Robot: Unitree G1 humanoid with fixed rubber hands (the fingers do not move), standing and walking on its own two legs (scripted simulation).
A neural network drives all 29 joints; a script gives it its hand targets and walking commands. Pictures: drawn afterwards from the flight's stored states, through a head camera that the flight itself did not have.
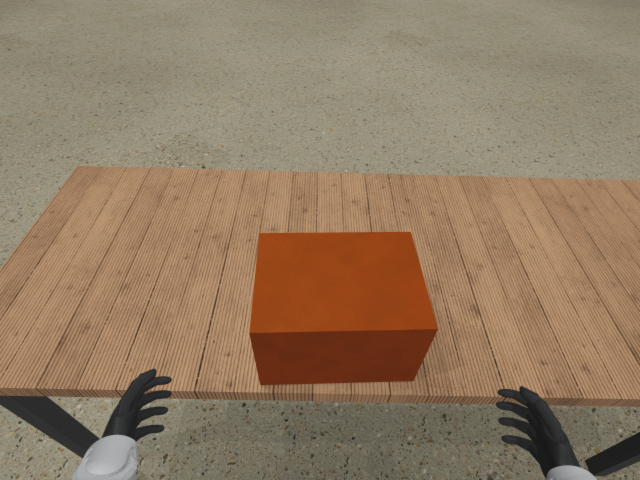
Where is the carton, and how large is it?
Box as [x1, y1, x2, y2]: [249, 232, 437, 384]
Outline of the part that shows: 259,233 249,333 260,384 413,380 436,332 437,327 410,232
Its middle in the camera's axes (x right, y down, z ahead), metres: +0.03 +0.11 +0.63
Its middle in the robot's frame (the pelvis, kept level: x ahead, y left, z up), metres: +0.38 -0.01 -0.06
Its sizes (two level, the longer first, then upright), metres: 0.250 0.182 0.165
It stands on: a table, 0.64 m high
